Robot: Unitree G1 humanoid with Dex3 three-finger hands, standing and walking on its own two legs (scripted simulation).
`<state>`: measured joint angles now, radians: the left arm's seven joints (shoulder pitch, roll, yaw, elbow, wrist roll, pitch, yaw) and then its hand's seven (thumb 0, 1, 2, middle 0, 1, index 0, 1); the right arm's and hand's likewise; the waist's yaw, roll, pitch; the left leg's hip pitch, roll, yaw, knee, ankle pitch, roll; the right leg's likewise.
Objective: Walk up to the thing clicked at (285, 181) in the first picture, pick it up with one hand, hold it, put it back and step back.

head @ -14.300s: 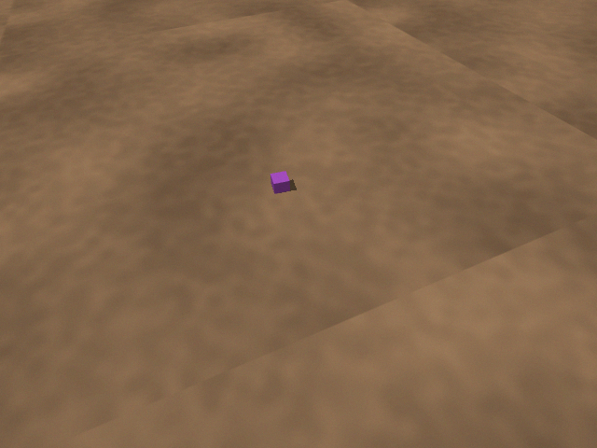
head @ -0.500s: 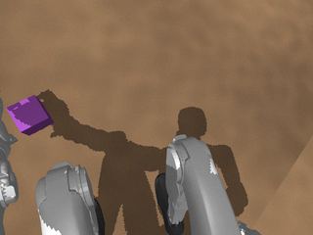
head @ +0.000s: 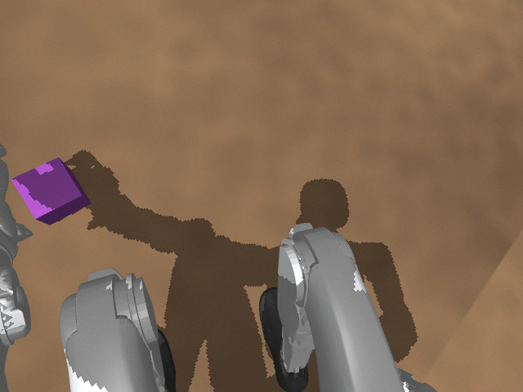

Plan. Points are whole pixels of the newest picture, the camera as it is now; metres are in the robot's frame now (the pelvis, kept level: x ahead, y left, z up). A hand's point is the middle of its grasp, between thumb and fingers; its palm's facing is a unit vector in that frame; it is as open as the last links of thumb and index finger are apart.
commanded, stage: rise first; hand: left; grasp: from above
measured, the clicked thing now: (54, 192) +0.49 +0.29 -0.29
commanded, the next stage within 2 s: approach in 0.70 s
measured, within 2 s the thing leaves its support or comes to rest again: neither
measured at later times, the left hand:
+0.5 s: hand (2, 206) +0.44 +0.32 -0.18, palm faces -0.37 -0.20 -0.91, open 14.0 cm
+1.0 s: hand (6, 199) +0.45 +0.31 -0.17, palm faces -0.37 -0.18 -0.91, open 14.2 cm
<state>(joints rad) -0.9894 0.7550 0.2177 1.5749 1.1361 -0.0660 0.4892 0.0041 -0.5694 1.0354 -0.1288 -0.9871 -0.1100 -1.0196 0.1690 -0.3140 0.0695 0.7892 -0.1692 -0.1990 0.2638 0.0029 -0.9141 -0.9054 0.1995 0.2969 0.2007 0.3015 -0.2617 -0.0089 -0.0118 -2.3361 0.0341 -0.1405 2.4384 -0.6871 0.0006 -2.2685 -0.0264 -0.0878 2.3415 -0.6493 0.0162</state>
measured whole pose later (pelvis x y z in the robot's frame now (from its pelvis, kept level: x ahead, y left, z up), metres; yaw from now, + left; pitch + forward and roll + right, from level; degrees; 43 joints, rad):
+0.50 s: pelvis +0.00 +0.00 +0.00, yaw +0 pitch +33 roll -8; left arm -0.96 0.73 0.22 1.55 1.14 -0.08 0.49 0.00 -0.54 1.01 -0.15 -0.95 -0.13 -0.98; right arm 0.17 -0.31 0.06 0.80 -0.17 -0.20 0.28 0.00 -0.91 -0.90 0.20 0.30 0.20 0.30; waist -0.25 0.00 -0.02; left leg -2.34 0.03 -0.14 2.44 -0.69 0.00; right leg -2.27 -0.03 -0.09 2.35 -0.66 0.01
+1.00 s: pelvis +0.00 +0.00 +0.00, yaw +0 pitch +34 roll -8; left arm -1.00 0.72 0.17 1.59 1.14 -0.05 0.52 0.00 -0.58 1.06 -0.13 -0.93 -0.10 -0.98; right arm 0.17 -0.31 0.06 0.81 -0.17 -0.21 0.28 0.00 -0.91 -0.90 0.20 0.30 0.20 0.30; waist -0.26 0.00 -0.04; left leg -2.34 0.03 -0.13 2.43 -0.70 0.00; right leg -2.27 -0.03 -0.08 2.34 -0.66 0.02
